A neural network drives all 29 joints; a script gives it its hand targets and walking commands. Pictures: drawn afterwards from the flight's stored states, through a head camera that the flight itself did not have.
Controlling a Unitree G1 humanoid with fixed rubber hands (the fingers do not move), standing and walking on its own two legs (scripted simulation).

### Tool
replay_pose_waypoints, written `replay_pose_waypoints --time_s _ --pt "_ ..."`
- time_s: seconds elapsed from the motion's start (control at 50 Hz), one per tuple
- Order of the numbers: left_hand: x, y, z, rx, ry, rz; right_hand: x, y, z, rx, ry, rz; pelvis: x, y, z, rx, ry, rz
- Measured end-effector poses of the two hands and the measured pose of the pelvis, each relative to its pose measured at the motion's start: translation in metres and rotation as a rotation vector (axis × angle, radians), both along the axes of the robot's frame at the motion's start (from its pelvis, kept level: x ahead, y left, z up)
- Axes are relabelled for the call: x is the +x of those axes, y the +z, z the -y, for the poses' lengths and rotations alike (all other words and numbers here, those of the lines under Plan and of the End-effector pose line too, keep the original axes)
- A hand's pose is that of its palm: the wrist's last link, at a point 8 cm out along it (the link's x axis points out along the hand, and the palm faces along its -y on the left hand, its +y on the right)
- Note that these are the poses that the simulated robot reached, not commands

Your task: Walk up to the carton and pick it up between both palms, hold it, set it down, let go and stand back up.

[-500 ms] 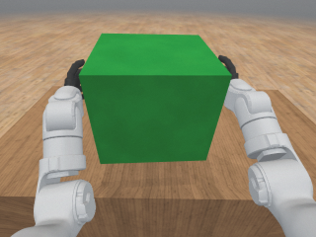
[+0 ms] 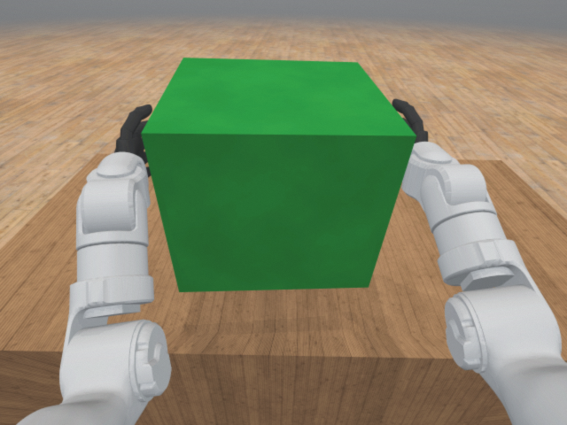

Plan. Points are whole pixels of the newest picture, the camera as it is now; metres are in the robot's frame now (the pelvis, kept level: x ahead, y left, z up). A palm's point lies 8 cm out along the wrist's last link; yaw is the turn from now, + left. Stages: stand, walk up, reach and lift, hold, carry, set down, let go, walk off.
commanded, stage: hold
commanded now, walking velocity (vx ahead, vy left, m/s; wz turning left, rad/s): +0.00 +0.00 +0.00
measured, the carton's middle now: (273, 170) +0.42 -0.01 +0.22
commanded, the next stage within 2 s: set down in 1.92 s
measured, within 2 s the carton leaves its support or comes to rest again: neither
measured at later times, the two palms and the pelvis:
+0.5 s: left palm (135, 166) +0.37 +0.17 +0.26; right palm (411, 157) +0.36 -0.20 +0.26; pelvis +0.00 +0.00 +0.00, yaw +0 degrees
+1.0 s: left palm (132, 165) +0.37 +0.17 +0.27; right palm (409, 155) +0.36 -0.19 +0.27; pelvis +0.00 +0.00 +0.00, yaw +0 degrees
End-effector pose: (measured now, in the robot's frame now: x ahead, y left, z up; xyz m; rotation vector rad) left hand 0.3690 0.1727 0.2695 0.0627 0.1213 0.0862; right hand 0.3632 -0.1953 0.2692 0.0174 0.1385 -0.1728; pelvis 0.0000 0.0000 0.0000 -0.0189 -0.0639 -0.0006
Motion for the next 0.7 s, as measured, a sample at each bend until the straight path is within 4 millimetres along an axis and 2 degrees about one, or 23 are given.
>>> replay_pose_waypoints --time_s 0.32,0.7 --pt "0.0013 -0.0076 -0.0012 -0.001 -0.004 -0.013 0.0006 -0.003 -0.0011 -0.014 -0.001 -0.015 0.0022 0.0 -0.0007 -0.001 0.0 0.005" --pt "-0.0013 -0.0032 0.0036 -0.008 -0.001 0.001 -0.002 -0.0035 0.0037 -0.003 0.0 -0.001 0.0011 0.0 0.0024 0.001 -0.002 0.003"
